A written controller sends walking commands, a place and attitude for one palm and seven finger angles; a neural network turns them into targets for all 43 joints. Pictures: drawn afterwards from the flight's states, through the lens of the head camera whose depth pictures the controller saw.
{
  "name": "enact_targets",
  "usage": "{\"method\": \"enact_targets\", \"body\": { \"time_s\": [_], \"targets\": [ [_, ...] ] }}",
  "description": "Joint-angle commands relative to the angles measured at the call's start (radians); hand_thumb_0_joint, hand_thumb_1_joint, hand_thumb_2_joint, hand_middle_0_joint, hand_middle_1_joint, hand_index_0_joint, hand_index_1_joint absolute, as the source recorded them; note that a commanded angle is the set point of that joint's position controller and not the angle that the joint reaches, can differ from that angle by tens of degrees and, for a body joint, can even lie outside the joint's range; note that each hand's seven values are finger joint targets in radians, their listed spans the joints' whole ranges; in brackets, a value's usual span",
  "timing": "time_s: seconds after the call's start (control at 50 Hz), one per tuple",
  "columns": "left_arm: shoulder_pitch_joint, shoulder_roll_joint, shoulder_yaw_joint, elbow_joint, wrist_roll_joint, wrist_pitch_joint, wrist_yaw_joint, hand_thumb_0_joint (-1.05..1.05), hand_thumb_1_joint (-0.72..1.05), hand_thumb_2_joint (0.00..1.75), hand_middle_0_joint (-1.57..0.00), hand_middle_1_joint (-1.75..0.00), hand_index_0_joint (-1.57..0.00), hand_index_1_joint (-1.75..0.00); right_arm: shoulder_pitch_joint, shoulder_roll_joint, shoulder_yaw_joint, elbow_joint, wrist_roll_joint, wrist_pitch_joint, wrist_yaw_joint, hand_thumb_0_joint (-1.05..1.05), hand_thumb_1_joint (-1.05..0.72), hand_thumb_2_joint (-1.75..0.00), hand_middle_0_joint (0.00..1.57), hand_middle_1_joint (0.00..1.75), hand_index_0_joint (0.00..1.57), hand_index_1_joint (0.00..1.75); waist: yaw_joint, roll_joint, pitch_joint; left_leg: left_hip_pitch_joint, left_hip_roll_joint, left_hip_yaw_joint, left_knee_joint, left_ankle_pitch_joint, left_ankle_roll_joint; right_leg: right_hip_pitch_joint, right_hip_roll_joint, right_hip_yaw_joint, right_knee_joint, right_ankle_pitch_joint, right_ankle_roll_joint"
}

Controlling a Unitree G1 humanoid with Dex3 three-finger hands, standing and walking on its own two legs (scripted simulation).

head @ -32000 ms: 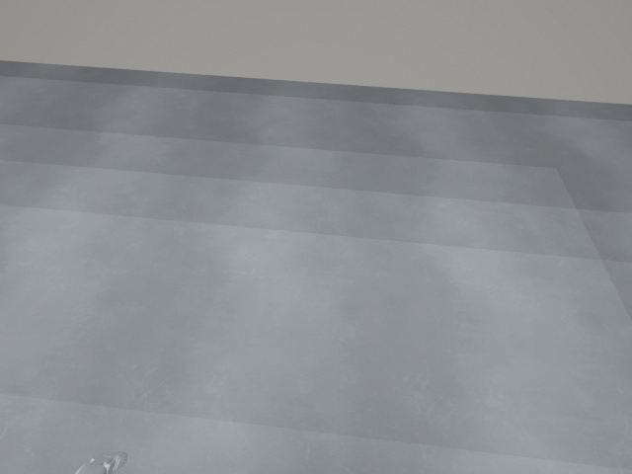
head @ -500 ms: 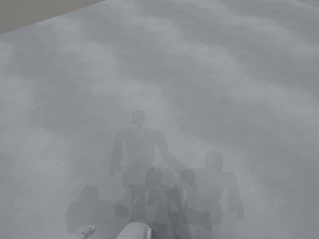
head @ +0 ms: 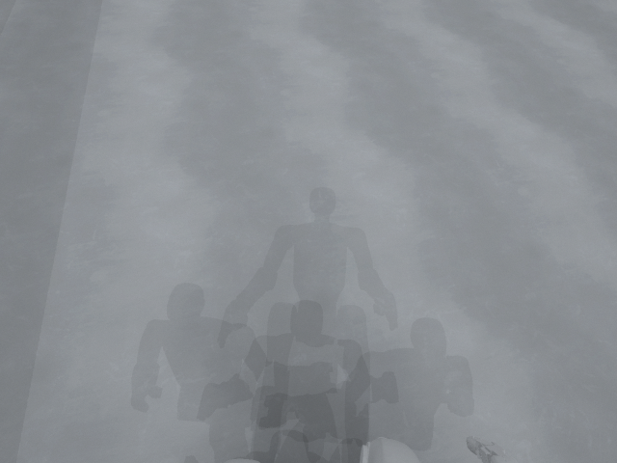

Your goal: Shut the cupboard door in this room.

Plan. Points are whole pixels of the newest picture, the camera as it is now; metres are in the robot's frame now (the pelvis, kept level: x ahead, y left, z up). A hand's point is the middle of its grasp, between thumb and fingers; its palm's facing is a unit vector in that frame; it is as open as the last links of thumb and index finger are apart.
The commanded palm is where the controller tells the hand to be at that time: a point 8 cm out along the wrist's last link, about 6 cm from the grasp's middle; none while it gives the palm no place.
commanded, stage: walk to a spot facing it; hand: left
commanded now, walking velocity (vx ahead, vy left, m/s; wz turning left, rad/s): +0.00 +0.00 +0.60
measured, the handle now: out of the picture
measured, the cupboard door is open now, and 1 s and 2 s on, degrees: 92 92 92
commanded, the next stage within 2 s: none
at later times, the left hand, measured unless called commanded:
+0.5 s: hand out of the picture +0.08 +0.16 -0.14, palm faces +0.25 -0.93 -0.28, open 7.4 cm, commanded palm none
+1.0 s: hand out of the picture -0.05 +0.23 -0.17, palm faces +0.59 -0.77 -0.25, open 7.4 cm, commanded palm none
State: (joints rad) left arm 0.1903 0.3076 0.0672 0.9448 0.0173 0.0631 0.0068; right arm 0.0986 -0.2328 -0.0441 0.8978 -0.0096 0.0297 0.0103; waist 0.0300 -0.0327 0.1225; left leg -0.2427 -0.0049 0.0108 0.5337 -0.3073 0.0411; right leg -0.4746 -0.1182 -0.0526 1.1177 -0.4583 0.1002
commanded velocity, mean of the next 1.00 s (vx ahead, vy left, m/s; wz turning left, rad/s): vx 0.00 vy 0.00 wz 0.60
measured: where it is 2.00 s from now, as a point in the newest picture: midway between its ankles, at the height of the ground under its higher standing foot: outside the picture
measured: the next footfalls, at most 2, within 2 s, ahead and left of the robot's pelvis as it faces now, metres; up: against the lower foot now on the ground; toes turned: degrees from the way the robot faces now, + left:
right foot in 0.30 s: +0.09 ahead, -0.14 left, +0.00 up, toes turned +8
left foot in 0.78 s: +0.00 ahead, +0.10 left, +0.00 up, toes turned +35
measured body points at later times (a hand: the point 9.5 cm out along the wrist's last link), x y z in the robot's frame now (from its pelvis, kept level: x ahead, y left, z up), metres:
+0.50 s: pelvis +0.03 -0.05 +0.00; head +0.08 -0.07 +0.45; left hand +0.07 +0.21 -0.12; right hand +0.15 -0.30 -0.16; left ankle -0.05 +0.08 -0.64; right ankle +0.05 -0.15 -0.74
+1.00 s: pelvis +0.02 +0.01 +0.00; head +0.05 +0.06 +0.45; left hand -0.09 +0.27 -0.15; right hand +0.26 -0.14 -0.12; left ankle -0.03 +0.07 -0.74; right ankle +0.10 -0.14 -0.65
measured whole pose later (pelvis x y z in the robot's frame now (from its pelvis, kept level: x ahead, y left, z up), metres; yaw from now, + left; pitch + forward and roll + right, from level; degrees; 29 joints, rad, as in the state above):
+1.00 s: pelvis +0.02 +0.01 +0.00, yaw +36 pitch +0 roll -2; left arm 0.17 0.29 0.06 0.92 0.02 0.06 0.00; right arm 0.13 -0.23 -0.04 0.90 -0.01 0.03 0.01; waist 0.02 -0.03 0.11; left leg -0.24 -0.02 -0.01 0.50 -0.27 0.05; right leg -0.50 -0.11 -0.03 1.13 -0.41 0.11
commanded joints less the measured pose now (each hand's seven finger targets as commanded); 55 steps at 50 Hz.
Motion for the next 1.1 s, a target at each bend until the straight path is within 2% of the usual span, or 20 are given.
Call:
{"method": "enact_targets", "body": {
  "time_s": [0.0,0.18,0.24,0.26,0.28,0.3,0.32,0.34,0.38,0.4,0.52,0.64,0.7,0.72,0.74,0.76,0.78,0.84,0.88,1.08],
  "targets": [
    [-0.024,0.059,0.014,-0.102,-0.003,-0.031,0.003,0.0,0.9,0.9,-0.2,-0.3,-0.2,-0.3,0.06,-0.211,-0.061,-0.05,-0.003,-0.017,-0.013,0.0,-0.9,-0.9,0.2,0.3,0.2,0.3,-0.044,0.164,-0.166,0.161,0.219,-0.212,-0.16,0.617,0.111,-0.075,0.01,0.038,-0.018,0.066,0.016],
    [-0.106,0.039,0.002,-0.161,-0.014,-0.045,0.009,0.0,0.9,0.9,-0.2,-0.3,-0.2,-0.3,0.095,-0.215,-0.081,-0.05,-0.012,-0.007,-0.015,0.0,-0.9,-0.9,0.2,0.3,0.2,0.3,-0.065,0.209,-0.173,0.126,0.197,-0.364,-0.086,0.682,0.122,0.055,0.087,0.031,-0.34,0.018,0.001],
    [-0.013,0.046,0.006,-0.145,-0.017,-0.059,0.012,0.0,0.9,0.9,-0.2,-0.3,-0.2,-0.3,0.062,-0.205,-0.084,-0.059,-0.006,-0.004,-0.016,0.0,-0.9,-0.9,0.2,0.3,0.2,0.3,-0.014,0.196,-0.203,0.034,0.153,-0.376,-0.012,0.602,0.078,0.252,0.099,0.019,-0.593,0.194,-0.016],
    [0.037,0.075,0.012,-0.137,-0.012,-0.071,0.015,0.0,0.9,0.9,-0.2,-0.3,-0.2,-0.3,0.063,-0.18,-0.082,-0.064,0.001,-0.007,-0.013,0.0,-0.9,-0.9,0.2,0.3,0.2,0.3,0.007,0.127,-0.228,-0.047,0.105,-0.345,0.058,0.452,0.029,0.388,0.047,0.052,-0.735,0.321,-0.026],
    [0.066,0.166,0.029,-0.133,0.003,-0.084,0.025,0.0,0.9,0.9,-0.2,-0.3,-0.2,-0.3,0.104,-0.116,-0.072,-0.074,0.011,-0.011,-0.004,0.0,-0.9,-0.9,0.2,0.3,0.2,0.3,0.009,-0.128,-0.27,-0.249,-0.011,-0.201,0.258,0.107,-0.05,0.587,-0.201,0.279,-0.787,0.512,-0.11],
    [0.081,0.194,0.028,-0.135,0.004,-0.08,0.026,0.0,0.9,0.9,-0.2,-0.3,-0.2,-0.3,0.103,-0.115,-0.073,-0.094,0.005,-0.007,-0.005,0.0,-0.9,-0.9,0.2,0.3,0.2,0.3,0.008,-0.209,-0.251,-0.322,-0.073,-0.087,0.458,-0.331,-0.087,0.524,-0.399,0.391,-0.775,0.669,-0.229],
    [0.06,0.156,0.029,-0.137,-0.005,-0.082,0.03,0.0,0.9,0.9,-0.2,-0.3,-0.2,-0.3,0.087,-0.142,-0.077,-0.069,-0.004,0.009,-0.006,0.0,-0.9,-0.9,0.2,0.3,0.2,0.3,0.015,-0.226,-0.219,-0.287,-0.02,-0.137,0.598,-0.314,-0.08,0.393,-0.37,0.381,-0.805,0.584,-0.254],
    [0.007,0.128,0.018,-0.148,-0.005,-0.078,0.028,0.0,0.9,0.9,-0.2,-0.3,-0.2,-0.3,0.078,-0.136,-0.08,-0.054,-0.005,0.019,0.002,0.0,-0.9,-0.9,0.2,0.3,0.2,0.3,-0.016,-0.165,-0.148,-0.303,-0.007,-0.121,0.686,-0.237,-0.086,0.327,-0.309,0.314,-0.816,0.481,-0.244],
    [-0.072,0.067,0.004,-0.167,-0.004,-0.076,0.027,0.0,0.9,0.9,-0.2,-0.3,-0.2,-0.3,0.107,-0.117,-0.073,-0.023,-0.008,0.027,0.017,0.0,-0.9,-0.9,0.2,0.3,0.2,0.3,-0.058,-0.112,-0.114,-0.313,0.025,-0.09,0.728,-0.104,-0.101,0.309,-0.215,0.13,-0.79,0.501,-0.203],
    [-0.059,0.059,0.002,-0.166,-0.001,-0.082,0.026,0.0,0.9,0.9,-0.2,-0.3,-0.2,-0.3,0.11,-0.111,-0.067,-0.017,-0.009,0.029,0.02,0.0,-0.9,-0.9,0.2,0.3,0.2,0.3,-0.055,-0.144,-0.121,-0.314,0.028,-0.07,0.722,-0.079,-0.112,0.328,-0.195,0.088,-0.78,0.571,-0.193],
    [0.049,0.095,0.014,-0.122,0.004,-0.079,0.026,0.0,0.9,0.9,-0.2,-0.3,-0.2,-0.3,0.025,-0.094,-0.05,-0.027,-0.004,0.036,0.022,0.0,-0.9,-0.9,0.2,0.3,0.2,0.3,-0.012,-0.142,-0.13,-0.308,0.043,-0.003,0.545,-0.108,-0.132,0.423,-0.225,-0.007,-0.761,0.668,-0.214],
    [0.08,0.137,0.032,-0.096,0.011,-0.067,0.022,0.0,0.9,0.9,-0.2,-0.3,-0.2,-0.3,-0.035,-0.079,-0.032,-0.053,0.003,0.019,0.025,0.0,-0.9,-0.9,0.2,0.3,0.2,0.3,0.02,-0.193,-0.15,-0.194,0.04,0.074,0.263,-0.134,-0.106,0.427,-0.259,-0.06,-0.703,0.696,-0.222],
    [0.077,0.147,0.039,-0.084,0.006,-0.06,0.017,0.0,0.9,0.9,-0.2,-0.3,-0.2,-0.3,0.017,-0.094,-0.034,-0.054,-0.001,0.006,0.021,0.0,-0.9,-0.9,0.2,0.3,0.2,0.3,-0.012,-0.16,-0.185,-0.053,0.021,0.113,0.035,-0.012,-0.084,0.404,-0.252,-0.12,-0.584,0.68,-0.167],
    [0.064,0.146,0.041,-0.084,-0.001,-0.057,0.015,0.0,0.9,0.9,-0.2,-0.3,-0.2,-0.3,0.082,-0.128,-0.043,-0.041,-0.004,-0.003,0.022,0.0,-0.9,-0.9,0.2,0.3,0.2,0.3,-0.056,-0.09,-0.221,0.094,0.034,0.092,-0.098,0.132,-0.069,0.327,-0.237,-0.153,-0.455,0.619,-0.125],
    [0.076,0.098,0.035,-0.109,-0.008,-0.055,0.007,0.0,0.9,0.9,-0.2,-0.3,-0.2,-0.3,0.151,-0.238,-0.07,-0.034,-0.012,-0.014,0.017,0.0,-0.9,-0.9,0.2,0.3,0.2,0.3,-0.093,0.166,-0.288,0.311,0.227,-0.171,-0.141,0.433,0.024,0.094,-0.129,-0.19,-0.227,0.314,-0.051],
    [0.027,0.035,0.008,-0.152,-0.008,-0.053,0.004,0.0,0.9,0.9,-0.2,-0.3,-0.2,-0.3,0.221,-0.327,-0.09,-0.023,-0.004,-0.011,0.009,0.0,-0.9,-0.9,0.2,0.3,0.2,0.3,-0.126,0.364,-0.29,0.364,0.44,-0.411,-0.139,0.876,0.164,-0.109,-0.022,-0.132,-0.044,-0.252,-0.002],
    [-0.044,0.051,0.004,-0.159,-0.001,-0.035,0.018,0.0,0.9,0.9,-0.2,-0.3,-0.2,-0.3,0.254,-0.308,-0.086,0.004,0.001,-0.009,-0.004,0.0,-0.9,-0.9,0.2,0.3,0.2,0.3,-0.139,0.271,-0.278,0.318,0.442,-0.393,-0.124,0.868,0.188,-0.123,-0.031,-0.016,0.031,-0.24,-0.008],
    [-0.05,0.052,0.016,-0.113,-0.005,-0.037,0.008,0.0,0.9,0.9,-0.2,-0.3,-0.2,-0.3,0.101,-0.221,-0.061,-0.038,-0.008,-0.013,-0.023,0.0,-0.9,-0.9,0.2,0.3,0.2,0.3,-0.07,0.196,-0.169,0.194,0.28,-0.244,-0.125,0.732,0.133,-0.126,-0.019,0.03,0.074,-0.032,0.0],
    [-0.005,0.054,0.019,-0.095,-0.005,-0.035,0.002,0.0,0.9,0.9,-0.2,-0.3,-0.2,-0.3,0.065,-0.207,-0.054,-0.053,-0.004,-0.02,-0.02,0.0,-0.9,-0.9,0.2,0.3,0.2,0.3,-0.041,0.17,-0.177,0.176,0.237,-0.195,-0.144,0.677,0.107,-0.09,-0.008,0.026,0.057,0.038,0.005],
    [-0.112,0.044,0.009,-0.153,-0.009,-0.036,0.008,0.0,0.9,0.9,-0.2,-0.3,-0.2,-0.3,0.126,-0.211,-0.072,-0.046,-0.01,-0.014,-0.016,0.0,-0.9,-0.9,0.2,0.3,0.2,0.3,-0.073,0.179,-0.145,0.146,0.223,-0.344,-0.155,0.555,0.138,-0.06,0.042,0.05,-0.157,0.02,0.013]
  ]
}}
